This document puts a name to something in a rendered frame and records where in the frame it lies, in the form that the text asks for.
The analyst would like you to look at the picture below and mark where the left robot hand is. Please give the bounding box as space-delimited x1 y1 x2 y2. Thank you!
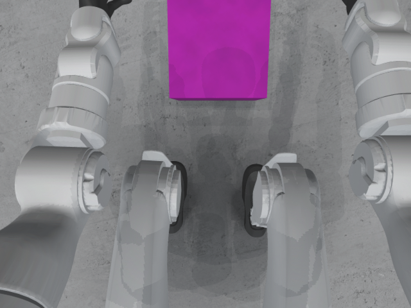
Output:
79 0 132 18

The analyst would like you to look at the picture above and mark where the right robot upper arm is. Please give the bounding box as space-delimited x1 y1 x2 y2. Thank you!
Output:
349 135 411 306

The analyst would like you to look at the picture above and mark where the carton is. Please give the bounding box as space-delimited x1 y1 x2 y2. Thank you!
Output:
167 0 271 101

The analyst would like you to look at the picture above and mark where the right robot forearm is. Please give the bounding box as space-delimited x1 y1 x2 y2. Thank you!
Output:
342 0 411 139

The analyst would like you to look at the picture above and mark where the left robot forearm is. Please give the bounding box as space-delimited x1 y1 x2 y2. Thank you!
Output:
15 6 121 202

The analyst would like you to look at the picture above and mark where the right robot foot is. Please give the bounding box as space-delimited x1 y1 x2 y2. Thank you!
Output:
242 164 267 237

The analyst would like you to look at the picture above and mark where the right robot thigh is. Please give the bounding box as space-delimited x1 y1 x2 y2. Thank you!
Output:
254 163 332 308

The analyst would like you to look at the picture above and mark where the left robot upper arm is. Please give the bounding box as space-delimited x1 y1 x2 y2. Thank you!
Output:
0 146 112 308

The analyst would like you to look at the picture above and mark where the right robot hand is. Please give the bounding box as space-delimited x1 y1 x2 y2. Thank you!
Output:
342 0 357 15

